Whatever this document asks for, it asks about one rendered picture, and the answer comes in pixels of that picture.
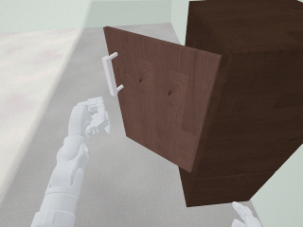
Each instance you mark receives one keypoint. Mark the robot left forearm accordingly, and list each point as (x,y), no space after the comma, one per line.
(63,190)

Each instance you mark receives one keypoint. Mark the left robot hand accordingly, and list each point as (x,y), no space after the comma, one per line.
(81,123)

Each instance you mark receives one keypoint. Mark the handle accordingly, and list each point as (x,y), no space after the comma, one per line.
(109,72)

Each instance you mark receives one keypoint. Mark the cupboard door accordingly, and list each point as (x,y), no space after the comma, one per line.
(166,92)

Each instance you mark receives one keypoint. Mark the right robot hand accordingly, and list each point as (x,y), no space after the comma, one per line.
(246,214)

